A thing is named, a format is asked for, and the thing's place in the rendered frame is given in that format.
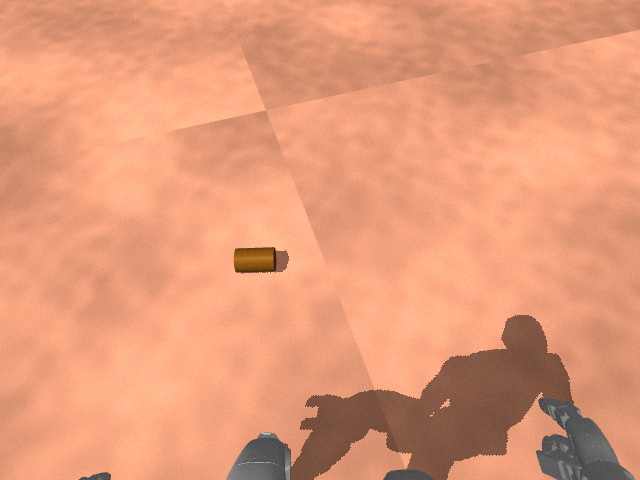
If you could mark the right robot hand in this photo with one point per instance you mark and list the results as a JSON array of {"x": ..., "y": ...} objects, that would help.
[{"x": 562, "y": 458}]

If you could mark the right robot arm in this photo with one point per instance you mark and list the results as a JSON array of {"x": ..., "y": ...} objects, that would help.
[{"x": 604, "y": 470}]

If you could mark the can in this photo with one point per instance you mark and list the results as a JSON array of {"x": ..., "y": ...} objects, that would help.
[{"x": 255, "y": 259}]

